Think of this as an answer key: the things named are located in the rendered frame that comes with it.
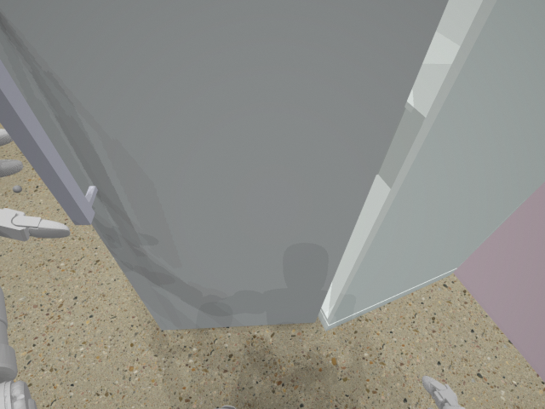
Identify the robot left forearm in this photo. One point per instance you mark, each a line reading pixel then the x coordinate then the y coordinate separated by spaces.
pixel 8 365

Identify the left robot hand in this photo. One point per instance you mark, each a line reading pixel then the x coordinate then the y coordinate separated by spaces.
pixel 15 224

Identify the robot left upper arm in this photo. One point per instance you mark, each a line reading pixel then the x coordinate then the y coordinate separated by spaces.
pixel 16 395

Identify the right robot hand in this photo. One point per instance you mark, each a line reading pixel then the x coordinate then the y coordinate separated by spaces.
pixel 443 395

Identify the handle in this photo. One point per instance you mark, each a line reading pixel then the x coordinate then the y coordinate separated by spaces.
pixel 27 133

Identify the fridge door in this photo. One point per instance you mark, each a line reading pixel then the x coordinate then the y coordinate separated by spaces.
pixel 233 143

